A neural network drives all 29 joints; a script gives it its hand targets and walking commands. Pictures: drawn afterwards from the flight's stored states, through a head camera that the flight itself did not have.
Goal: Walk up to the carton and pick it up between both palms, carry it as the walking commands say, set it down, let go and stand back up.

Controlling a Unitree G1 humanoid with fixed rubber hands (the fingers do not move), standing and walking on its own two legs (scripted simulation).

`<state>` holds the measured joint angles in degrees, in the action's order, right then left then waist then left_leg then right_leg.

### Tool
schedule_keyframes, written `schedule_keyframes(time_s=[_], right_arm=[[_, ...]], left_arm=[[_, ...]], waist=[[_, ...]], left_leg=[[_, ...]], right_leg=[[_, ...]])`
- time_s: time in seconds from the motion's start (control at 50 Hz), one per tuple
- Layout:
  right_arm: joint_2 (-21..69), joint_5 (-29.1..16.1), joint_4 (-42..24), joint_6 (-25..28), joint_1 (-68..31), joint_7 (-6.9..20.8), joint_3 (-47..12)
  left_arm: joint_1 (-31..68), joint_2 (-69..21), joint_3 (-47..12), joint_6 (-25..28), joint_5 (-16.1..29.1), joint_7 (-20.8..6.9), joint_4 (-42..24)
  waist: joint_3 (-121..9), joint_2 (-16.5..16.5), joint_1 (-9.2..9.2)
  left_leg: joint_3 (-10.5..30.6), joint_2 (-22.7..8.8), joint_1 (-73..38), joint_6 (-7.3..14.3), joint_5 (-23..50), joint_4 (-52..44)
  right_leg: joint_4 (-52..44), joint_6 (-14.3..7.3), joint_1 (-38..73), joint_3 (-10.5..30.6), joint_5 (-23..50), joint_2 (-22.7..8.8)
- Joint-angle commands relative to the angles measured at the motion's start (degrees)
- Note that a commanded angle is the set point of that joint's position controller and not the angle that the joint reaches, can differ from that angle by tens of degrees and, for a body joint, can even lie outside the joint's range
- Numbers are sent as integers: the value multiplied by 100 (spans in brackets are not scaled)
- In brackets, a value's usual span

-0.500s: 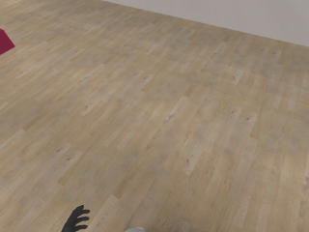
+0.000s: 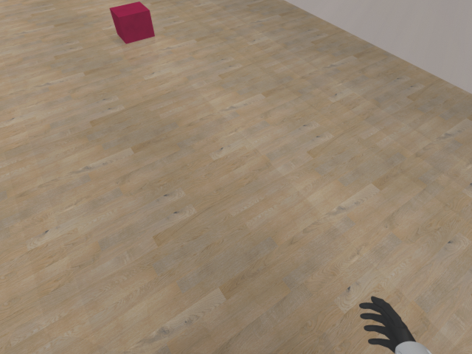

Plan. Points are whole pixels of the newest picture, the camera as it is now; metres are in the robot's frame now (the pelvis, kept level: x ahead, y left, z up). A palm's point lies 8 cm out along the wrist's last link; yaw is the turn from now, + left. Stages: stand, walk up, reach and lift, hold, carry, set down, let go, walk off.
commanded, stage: walk up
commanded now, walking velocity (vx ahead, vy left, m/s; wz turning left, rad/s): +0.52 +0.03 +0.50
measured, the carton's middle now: (132, 22) +2.69 +1.07 -0.65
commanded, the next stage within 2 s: none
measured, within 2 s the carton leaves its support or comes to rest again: neither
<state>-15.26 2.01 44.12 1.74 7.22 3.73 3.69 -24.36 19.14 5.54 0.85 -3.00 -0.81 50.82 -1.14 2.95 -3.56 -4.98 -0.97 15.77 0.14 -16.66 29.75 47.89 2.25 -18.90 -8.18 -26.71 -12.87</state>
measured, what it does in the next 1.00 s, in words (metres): walks ahead, turning left: right foot, then left foot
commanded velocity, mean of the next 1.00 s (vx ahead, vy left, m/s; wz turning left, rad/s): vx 0.50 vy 0.08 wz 0.31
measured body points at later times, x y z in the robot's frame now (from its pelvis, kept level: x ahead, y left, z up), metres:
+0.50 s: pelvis +0.26 +0.00 +0.00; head +0.29 -0.02 +0.45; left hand +0.33 +0.28 -0.11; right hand +0.31 -0.26 -0.15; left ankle +0.11 +0.12 -0.63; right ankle +0.34 -0.07 -0.73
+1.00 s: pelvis +0.45 +0.15 +0.00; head +0.48 +0.17 +0.45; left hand +0.32 +0.37 -0.15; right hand +0.66 -0.04 -0.12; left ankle +0.47 +0.26 -0.73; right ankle +0.38 -0.04 -0.66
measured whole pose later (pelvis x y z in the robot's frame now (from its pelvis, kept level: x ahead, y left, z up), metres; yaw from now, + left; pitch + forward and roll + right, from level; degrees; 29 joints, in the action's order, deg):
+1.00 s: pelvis +0.45 +0.15 +0.00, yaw +17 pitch +0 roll +0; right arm -12.6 2.1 51.8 4.3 6.1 1.8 2.2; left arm -24.1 12.6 3.6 2.7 -1.0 -0.2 57.5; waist 3.5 1.6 -3.2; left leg -6.6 -2.3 20.8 2.1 -12.6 32.9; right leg 59.5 1.4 -16.2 -3.6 -24.5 -7.7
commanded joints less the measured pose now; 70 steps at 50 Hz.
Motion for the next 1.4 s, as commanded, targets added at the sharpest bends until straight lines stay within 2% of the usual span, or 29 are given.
schedule_keyframes(time_s=[0.0, 0.04, 0.08, 0.14, 0.26, 0.3, 0.32, 0.34, 0.36, 0.38, 0.4, 0.44, 0.48, 0.52, 0.7, 0.8, 0.84, 0.88, 0.9, 0.92, 0.94, 0.96, 0.98, 1.04, 1.1, 1.2, 1.3, 1.34, 1.38], right_arm=[[-1242, -59, 362, 86, 1737, -247, 274], [-825, 13, 192, 184, 1093, -273, 189], [-702, -104, 312, 265, 1138, -272, 134], [-610, -167, 571, 320, 1576, -298, 80], [-683, -164, 873, 333, 1823, -380, -5], [-775, -124, 912, 332, 1690, -380, -12], [-826, -115, 945, 319, 1657, -360, 1], [-800, -173, 956, 320, 1643, -347, 4], [-506, -235, 915, 330, 1830, -344, -34], [-38, -217, 868, 299, 2589, -361, -14], [-375, -74, 885, 253, 2464, -360, 108], [-237, -9, 1029, 153, 2097, -266, 72], [-119, 29, 1023, 13, 1912, -126, 69], [10, 15, 1000, -84, 1707, -51, 15], [95, -51, 543, -161, -106, 170, -168], [-34, -120, 328, -84, -824, 122, -142], [-80, -57, 343, -36, -630, 55, -120], [-312, 24, 738, 97, 585, -83, 18], [-720, 42, 963, 176, 1671, -184, 140], [-1420, 4, 1029, 233, 2224, -278, 246], [-1613, -20, 1032, 263, 2111, -282, 306], [-1182, 9, 998, 287, 1713, -302, 199], [-728, 31, 945, 327, 1243, -289, 92], [-275, -127, 971, 393, 915, -277, -17], [-267, -165, 1215, 474, 1439, -319, -53], [-349, -146, 1344, 456, 1881, -399, -77], [-330, -122, 1478, 412, 2105, -428, -74], [-343, -141, 1622, 345, 2122, -436, -55], [-457, -135, 1691, 290, 2078, -431, -8]], left_arm=[[1444, 214, -52, 252, 66, -159, -964], [1031, 235, -61, 266, 76, -225, -649], [1106, 162, -87, 162, 37, -254, -641], [1767, -54, -148, 136, 108, -251, -868], [2593, -215, -204, 190, 246, -210, -1188], [2194, -125, -174, 207, 271, -140, -1070], [1575, -37, -125, 231, 288, -61, -864], [625, 196, -43, 279, 247, 34, -576], [-471, 807, 85, 332, 123, 127, -396], [-692, 1352, 143, 326, 48, 113, -315], [-6, 1035, 119, 285, 106, 116, -298], [768, 231, -72, 348, 177, 111, -386], [762, 15, -140, 403, 211, 140, -223], [567, -51, -182, 475, 176, 123, -85], [-430, 75, -95, 489, 235, 173, 298], [-582, 243, -81, 381, 214, 144, 444], [-525, 285, -77, 314, 210, 126, 492], [-518, 149, -122, 265, 176, 82, 529], [-442, -159, -187, 264, 118, 50, 407], [-297, -654, -248, 324, 111, 32, 103], [-264, -305, -99, 293, 161, 63, 204], [41, -174, -74, 277, 227, 74, 246], [100, -271, -128, 297, 276, 52, 305], [6, -353, -83, 134, 179, -66, 505], [498, -427, -78, -3, 130, -123, 422], [1747, -438, -88, -13, 115, -235, -21], [2680, -508, -189, 95, 231, -251, -432], [2572, -434, -179, 132, 210, -216, -450], [1770, -252, -106, 201, 146, -114, -180]], waist=[[278, -1256, 932], [506, -997, 493], [493, -970, 374], [672, -785, 514], [675, -1160, 634], [443, -1168, 340], [104, -1013, 33], [-368, -759, -378], [-1159, 202, -700], [-1673, 1337, -196], [-1151, 712, 65], [-215, 53, 347], [40, 281, 470], [84, 462, 523], [747, 655, 134], [909, 973, -113], [821, 994, 9], [173, 176, 569], [-552, -709, 1059], [-906, -2172, 1113], [-940, -1623, 1080], [-399, -927, 898], [-49, -772, 699], [191, -1280, 339], [391, -1178, 329], [784, -1124, 562], [901, -1352, 748], [846, -1531, 638], [532, -941, 259]], left_leg=[[3105, -1923, -2297, 935, -1510, -1933], [2180, -1343, -1597, 797, -133, -2015], [1798, -1130, -1351, 893, 870, -2060], [1664, -1123, -1430, 982, 1886, -2021], [1682, -1140, -1483, 743, 2857, -1748], [1509, -1043, -1210, 554, 3795, -1283], [1337, -848, -998, 473, 4278, -479], [1124, -535, -333, 389, 3902, 676], [826, -23, 706, 269, 1429, 2691], [1014, 502, 1634, 95, -1490, 3983], [1350, 133, 1673, 98, -786, 4445], [1088, -360, 1548, 7, 195, 4379], [1030, -497, 1334, -79, 429, 4269], [924, -441, 1306, -105, 561, 4080], [303, -576, 1942, -293, 1651, 1772], [-245, -356, 1014, -209, 960, 436], [-282, -228, 533, -85, 538, 144], [-346, 30, -1041, 119, 290, -315], [902, -966, -2376, 399, -520, -479], [3240, -2539, -3144, 691, -1248, -1388], [4381, -2946, -2828, 1025, -918, -1952], [3536, -2589, -2371, 912, -196, -1617], [2640, -2172, -1739, 778, 626, -1524], [1417, -1515, -927, 507, 1707, -1751], [1140, -1474, -1057, 492, 2256, -1810], [931, -1485, -1252, 535, 2023, -2055], [585, -1340, -1247, 596, 1488, -2132], [507, -1249, -1110, 637, 1393, -1977], [395, -1167, -986, 560, 2262, -958]], right_leg=[[1988, -64, -3447, 584, 417, 118], [1606, 104, -2708, 613, 1134, 54], [1385, 196, -2333, 468, 1361, 193], [526, 242, -2340, 362, 1599, 418], [-989, 5, -1486, 333, 2069, 810], [-1324, -157, -414, 291, 1874, 1059], [-1557, -226, 531, 177, 1782, 1239], [-1660, -316, 1880, 309, 1902, 1014], [-1967, -417, 3193, 1880, 875, -558], [-3244, -672, 3404, 4698, 715, -1976], [-3484, -697, 2611, 4754, 394, -1661], [-3389, -591, 1300, 3152, 1080, -1203], [-3388, -491, 681, 2042, 2137, -809], [-3322, -432, 547, 1466, 2871, -661], [-3850, -466, 993, 578, 2326, -524], [-3938, -603, 1177, 263, 1938, -519], [-3595, -660, 1199, 198, 1885, -552], [-1795, -557, 868, -244, 2635, -216], [-65, -298, -93, -351, 1703, 3], [1555, -71, -1781, -129, -786, 685], [2269, -163, -2201, 689, -344, 809], [2514, -205, -2263, 866, 186, 482], [2265, -223, -1982, 838, 839, 330], [1686, -148, -1248, 715, 1400, 369], [1233, -16, -1520, 574, 1626, 448], [100, 145, -1925, 446, 2264, 505], [-1266, -4, -1244, 151, 2390, 742], [-1417, -136, -596, 125, 2058, 827], [-1697, -250, 430, 5, 1740, 1026]])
